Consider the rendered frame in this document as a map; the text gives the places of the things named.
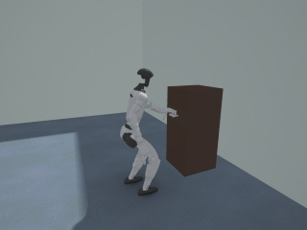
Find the robot right forearm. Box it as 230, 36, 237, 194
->
130, 114, 145, 146

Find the cabinet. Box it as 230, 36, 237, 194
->
166, 84, 224, 177

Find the humanoid robot torso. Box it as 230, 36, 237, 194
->
120, 89, 148, 142

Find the left robot upper arm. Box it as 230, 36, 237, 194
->
146, 101, 152, 109

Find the robot left forearm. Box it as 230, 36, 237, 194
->
150, 103, 166, 114

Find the robot left shin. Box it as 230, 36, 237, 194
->
129, 153, 148, 179

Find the right robot hand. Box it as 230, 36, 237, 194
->
138, 144, 153, 165

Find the left robot hand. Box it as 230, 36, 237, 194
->
162, 107, 177, 121

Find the drawer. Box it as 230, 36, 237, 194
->
168, 105, 187, 126

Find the right robot upper arm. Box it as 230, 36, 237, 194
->
128, 92, 148, 121

